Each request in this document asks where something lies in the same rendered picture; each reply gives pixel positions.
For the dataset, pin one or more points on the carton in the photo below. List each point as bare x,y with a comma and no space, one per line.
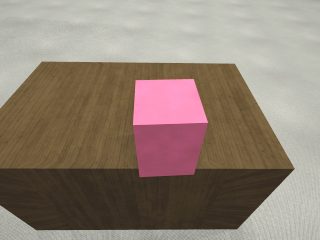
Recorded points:
169,125

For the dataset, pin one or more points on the pedestal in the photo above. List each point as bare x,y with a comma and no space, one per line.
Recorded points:
68,158

